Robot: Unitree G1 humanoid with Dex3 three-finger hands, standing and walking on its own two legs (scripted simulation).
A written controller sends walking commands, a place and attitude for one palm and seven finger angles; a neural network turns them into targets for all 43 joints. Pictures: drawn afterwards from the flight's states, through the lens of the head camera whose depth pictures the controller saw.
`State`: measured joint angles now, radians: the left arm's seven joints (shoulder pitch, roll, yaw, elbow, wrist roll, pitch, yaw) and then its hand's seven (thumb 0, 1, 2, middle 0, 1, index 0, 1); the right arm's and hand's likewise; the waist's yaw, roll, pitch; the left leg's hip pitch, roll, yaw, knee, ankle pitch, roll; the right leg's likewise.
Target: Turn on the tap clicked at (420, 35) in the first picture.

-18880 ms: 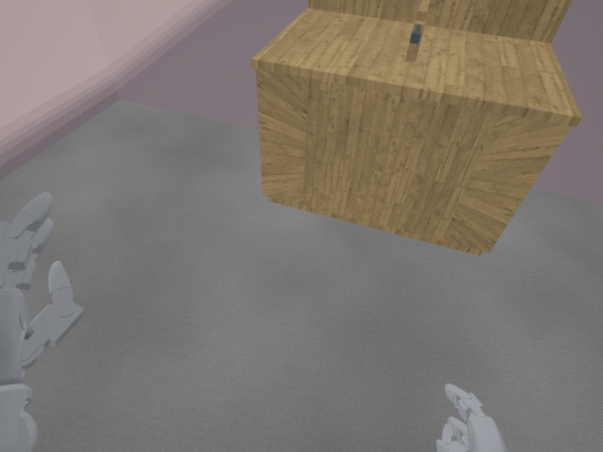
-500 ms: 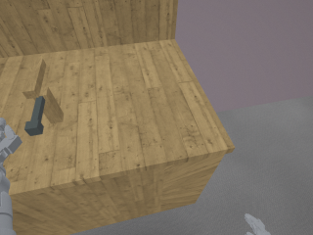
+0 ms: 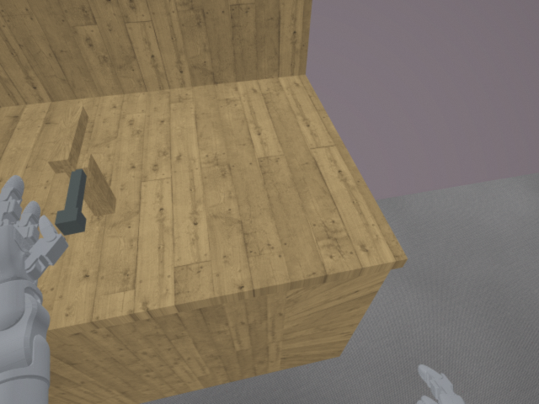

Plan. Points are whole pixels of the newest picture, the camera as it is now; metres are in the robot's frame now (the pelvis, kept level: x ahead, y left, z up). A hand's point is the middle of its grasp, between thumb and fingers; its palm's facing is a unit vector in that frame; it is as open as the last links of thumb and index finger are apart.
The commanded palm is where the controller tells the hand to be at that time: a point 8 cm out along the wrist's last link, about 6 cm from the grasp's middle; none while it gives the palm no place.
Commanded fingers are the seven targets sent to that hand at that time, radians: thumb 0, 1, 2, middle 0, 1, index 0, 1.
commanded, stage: push the lever round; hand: left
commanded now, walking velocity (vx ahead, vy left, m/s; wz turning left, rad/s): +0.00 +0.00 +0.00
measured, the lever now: (71, 221) +0.34 +0.32 +0.09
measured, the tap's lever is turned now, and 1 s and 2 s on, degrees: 3 24 50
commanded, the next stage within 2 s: none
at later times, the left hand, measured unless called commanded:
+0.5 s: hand (85, 236) +0.31 +0.29 +0.09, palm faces +0.56 -0.83 -0.08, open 7.7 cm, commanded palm +0.27 +0.31 +0.09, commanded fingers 0.00 0.90 0.90 -0.15 -0.15 -0.15 -0.15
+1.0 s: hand (105, 230) +0.32 +0.26 +0.09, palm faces +0.64 -0.76 -0.05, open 7.7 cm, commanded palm +0.28 +0.29 +0.09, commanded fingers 0.00 0.90 0.90 -0.15 -0.15 -0.15 -0.15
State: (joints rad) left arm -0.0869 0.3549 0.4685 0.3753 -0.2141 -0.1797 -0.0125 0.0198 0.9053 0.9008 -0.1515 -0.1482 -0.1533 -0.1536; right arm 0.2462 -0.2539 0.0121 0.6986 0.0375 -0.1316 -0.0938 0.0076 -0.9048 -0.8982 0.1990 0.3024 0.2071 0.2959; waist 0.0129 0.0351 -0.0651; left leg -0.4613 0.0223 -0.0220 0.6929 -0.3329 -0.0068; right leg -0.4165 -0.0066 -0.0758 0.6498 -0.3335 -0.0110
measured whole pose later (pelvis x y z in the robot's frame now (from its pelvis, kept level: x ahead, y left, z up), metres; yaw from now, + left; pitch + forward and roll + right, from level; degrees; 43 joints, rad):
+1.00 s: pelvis -0.01 -0.01 +0.00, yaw +0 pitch +5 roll -1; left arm -0.16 0.20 0.34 0.34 -0.11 -0.15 0.34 0.02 0.92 0.91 -0.15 -0.15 -0.15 -0.15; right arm 0.20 -0.24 0.00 0.71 0.01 -0.09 -0.08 0.01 -0.91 -0.90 0.20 0.30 0.21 0.30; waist 0.01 0.04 -0.07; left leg -0.44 0.03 -0.03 0.68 -0.32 -0.03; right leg -0.41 0.00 -0.09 0.66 -0.34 -0.03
